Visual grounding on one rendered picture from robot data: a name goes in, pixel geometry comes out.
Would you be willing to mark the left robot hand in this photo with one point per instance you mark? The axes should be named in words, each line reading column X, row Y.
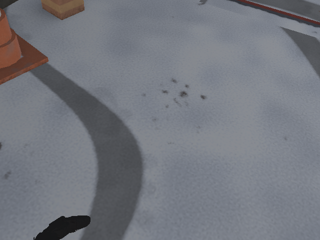
column 62, row 226

